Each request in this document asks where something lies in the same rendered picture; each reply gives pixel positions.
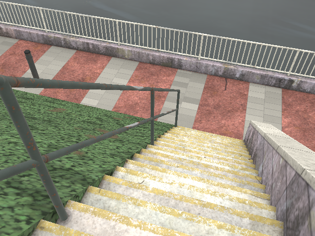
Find stairs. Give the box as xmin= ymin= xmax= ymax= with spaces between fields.
xmin=31 ymin=126 xmax=284 ymax=236

